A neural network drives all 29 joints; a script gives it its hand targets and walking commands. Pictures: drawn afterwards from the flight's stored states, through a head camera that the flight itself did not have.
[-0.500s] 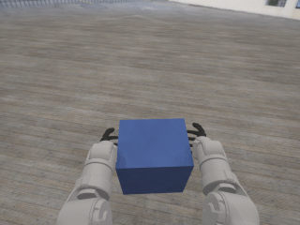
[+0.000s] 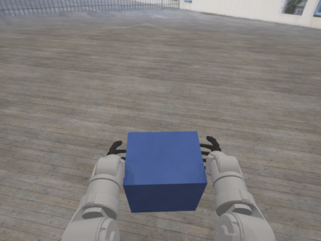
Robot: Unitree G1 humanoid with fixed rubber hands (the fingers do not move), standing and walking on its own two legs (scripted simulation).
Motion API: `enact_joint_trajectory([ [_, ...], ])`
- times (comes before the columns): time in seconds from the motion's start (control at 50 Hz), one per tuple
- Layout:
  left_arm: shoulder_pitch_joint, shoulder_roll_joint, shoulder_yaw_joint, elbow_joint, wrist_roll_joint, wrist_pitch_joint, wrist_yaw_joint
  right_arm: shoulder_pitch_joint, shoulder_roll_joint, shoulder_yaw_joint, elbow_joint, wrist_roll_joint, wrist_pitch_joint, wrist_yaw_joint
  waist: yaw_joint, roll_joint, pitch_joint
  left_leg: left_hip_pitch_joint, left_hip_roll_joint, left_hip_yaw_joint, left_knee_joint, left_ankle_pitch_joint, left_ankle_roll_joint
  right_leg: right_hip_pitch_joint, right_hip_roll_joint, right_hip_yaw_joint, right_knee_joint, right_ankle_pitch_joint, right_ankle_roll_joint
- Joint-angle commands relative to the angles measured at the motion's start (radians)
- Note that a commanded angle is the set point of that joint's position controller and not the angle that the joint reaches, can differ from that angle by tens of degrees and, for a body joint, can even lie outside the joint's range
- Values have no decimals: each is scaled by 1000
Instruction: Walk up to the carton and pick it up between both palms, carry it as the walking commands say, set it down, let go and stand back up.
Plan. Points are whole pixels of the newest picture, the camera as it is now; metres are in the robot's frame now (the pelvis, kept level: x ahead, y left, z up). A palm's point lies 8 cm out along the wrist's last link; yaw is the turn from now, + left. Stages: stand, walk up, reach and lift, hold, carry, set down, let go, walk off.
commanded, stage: hold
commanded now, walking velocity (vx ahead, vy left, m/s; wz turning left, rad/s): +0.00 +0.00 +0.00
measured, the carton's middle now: (163, 173) +0.34 +0.00 +0.00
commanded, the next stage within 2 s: carry in 0.04 s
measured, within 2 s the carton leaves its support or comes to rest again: neither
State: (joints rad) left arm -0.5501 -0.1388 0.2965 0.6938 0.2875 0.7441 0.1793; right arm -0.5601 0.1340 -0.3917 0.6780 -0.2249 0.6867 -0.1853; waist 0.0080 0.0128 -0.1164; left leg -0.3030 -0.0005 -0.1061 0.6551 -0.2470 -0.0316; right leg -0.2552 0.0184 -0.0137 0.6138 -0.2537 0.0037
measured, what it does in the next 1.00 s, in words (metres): lifts its left foot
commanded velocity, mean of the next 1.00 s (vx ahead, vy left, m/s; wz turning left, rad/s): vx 0.00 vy -0.20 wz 0.00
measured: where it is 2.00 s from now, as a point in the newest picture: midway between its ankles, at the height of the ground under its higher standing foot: outside the picture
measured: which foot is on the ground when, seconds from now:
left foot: down 0.00-1.00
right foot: down 0.00-0.92, up 0.94-1.00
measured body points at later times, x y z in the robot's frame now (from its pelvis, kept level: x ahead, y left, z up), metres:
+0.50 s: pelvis +0.00 -0.03 -0.01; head -0.06 -0.03 +0.44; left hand +0.32 +0.09 +0.11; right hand +0.32 -0.19 +0.13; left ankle +0.05 +0.09 -0.72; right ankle +0.06 -0.12 -0.72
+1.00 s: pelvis -0.03 -0.08 -0.01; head -0.09 -0.08 +0.44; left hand +0.27 +0.03 +0.11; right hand +0.26 -0.25 +0.13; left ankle +0.04 +0.03 -0.72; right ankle +0.02 -0.18 -0.71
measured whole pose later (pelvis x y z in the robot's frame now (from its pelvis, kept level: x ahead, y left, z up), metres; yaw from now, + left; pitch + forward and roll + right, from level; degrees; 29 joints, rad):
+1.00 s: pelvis -0.03 -0.08 -0.01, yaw -4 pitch -2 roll -1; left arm -0.38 -0.19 0.13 -0.09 0.15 1.31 0.27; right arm -0.43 0.21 -0.25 -0.12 -0.20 1.27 -0.22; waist 0.01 0.03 -0.12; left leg -0.38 0.09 0.12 0.70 -0.28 0.01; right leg -0.40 0.03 -0.05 0.75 -0.35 -0.04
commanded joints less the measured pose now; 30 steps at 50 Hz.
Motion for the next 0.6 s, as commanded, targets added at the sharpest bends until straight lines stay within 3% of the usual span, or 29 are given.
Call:
enact_joint_trajectory([
  [0.0, -760, -1114, -384, -171, -317, -96, -487, -611, 1181, 465, -13, 214, -7, 502, -11, -15, -396, 137, -78, 85, -205, -42, 29, 131, 38, 71, -188, -64, -4],
  [0.02, -881, -1026, -426, -250, -383, -105, -444, -696, 1134, 526, -95, 264, -8, 471, -34, 33, -428, 115, 131, -60, -118, 90, 22, 17, -108, 90, -45, 22, -29],
  [0.06, -879, -1072, -477, -327, -421, -83, -416, -662, 1172, 573, -132, 298, 14, 452, -32, 136, -428, 93, 203, -143, -148, 39, 48, -83, -73, 71, 39, -24, -19],
  [0.12, -931, -1086, -512, -398, -479, -15, -383, -706, 1188, 605, -237, 328, 75, 412, -18, 186, -363, -5, 269, -232, -263, -210, 85, -113, -26, 34, 81, -158, 0],
  [0.16, -917, -1102, -556, -478, -515, 32, -367, -633, 1208, 623, -268, 337, 130, 393, -17, 185, -357, -80, 256, -214, -277, -317, 77, -55, -22, 30, 51, -149, -12],
  [0.18, -844, -1110, -553, -449, -513, 64, -361, -629, 1209, 632, -291, 343, 159, 380, -17, 151, -354, -98, 229, -173, -257, -309, 62, -15, -17, 31, 0, -128, -20],
  [0.2, -842, -1113, -575, -488, -522, 85, -355, -602, 1218, 658, -316, 350, 185, 371, -14, 87, -358, -132, 183, -99, -189, -251, 38, 34, -43, 53, -69, -117, -38],
  [0.24, -807, -1117, -587, -518, -532, 140, -338, -644, 1222, 708, -415, 395, 240, 346, -14, -116, -360, -188, 49, 87, 78, -111, -26, 66, -171, 220, -179, -29, -104],
  [0.26, -777, -1107, -592, -540, -537, 169, -330, -627, 1217, 714, -420, 406, 273, 338, -12, -175, -347, -206, 14, 125, 191, -146, -33, 36, -217, 250, -194, -17, -141],
  [0.28, -760, -1099, -596, -589, -541, 193, -318, -622, 1225, 740, -450, 431, 306, 326, -15, -197, -347, -177, 12, 152, 223, -179, -26, -8, -230, 252, -211, -77, -158],
  [0.32, -641, -1055, -594, -693, -543, 245, -284, -525, 1215, 782, -532, 473, 369, 302, -19, -218, -337, -147, 21, 175, 186, -171, -14, -7, -214, 214, -209, -12, -153],
  [0.36, -617, -1040, -620, -757, -552, 294, -260, -435, 1211, 795, -544, 487, 426, 287, -33, -171, -382, -86, 42, 167, 13, -93, 5, 24, -173, 148, -97, 235, -131],
  [0.38, -599, -1022, -623, -777, -547, 319, -247, -415, 1202, 800, -563, 495, 451, 279, -36, -129, -387, -30, 53, 147, -52, -31, 20, -19, -149, 128, -48, 300, -111],
  [0.4, -586, -1030, -657, -812, -553, 341, -232, -407, 1187, 804, -610, 504, 470, 271, -38, -77, -424, 62, 112, 75, -101, 38, 44, -73, -131, 88, 22, 299, -83],
  [0.42, -593, -1025, -672, -847, -558, 358, -218, -404, 1184, 807, -625, 519, 486, 265, -38, 24, -446, 135, 207, -38, -144, 166, 77, -152, -83, 42, 97, 225, -52],
  [0.44, -572, -1032, -688, -867, -567, 377, -209, -370, 1168, 809, -656, 519, 499, 254, -34, 137, -447, 197, 346, -203, -203, 348, 131, -243, -36, 8, 187, 96, -13],
  [0.46, -564, -1041, -694, -886, -571, 393, -200, -368, 1166, 812, -681, 523, 510, 246, -25, 248, -448, 242, 458, -317, -215, 484, 191, -325, -10, 0, 252, -197, 13],
  [0.48, -565, -1073, -719, -914, -586, 405, -198, -385, 1180, 822, -738, 527, 512, 240, -24, 255, -440, 218, 464, -321, -217, 415, 198, -322, -50, 54, 233, -232, -3],
  [0.5, -580, -1085, -733, -938, -600, 415, -198, -352, 1189, 828, -753, 515, 519, 233, -25, 232, -402, 132, 445, -270, -230, 319, 182, -272, -61, 50, 203, -181, -14],
  [0.54, -547, -1095, -736, -960, -607, 432, -195, -347, 1181, 843, -830, 518, 531, 221, -13, 173, -374, 11, 343, -127, -210, 161, 116, -144, -24, 2, 88, -112, -32],
  [0.58, -555, -1098, -742, -1012, -628, 442, -187, -310, 1187, 833, -832, 513, 545, 213, -5, 122, -397, -24, 259, -36, -134, 191, 59, -19, -19, 4, -84, -40, -57],
])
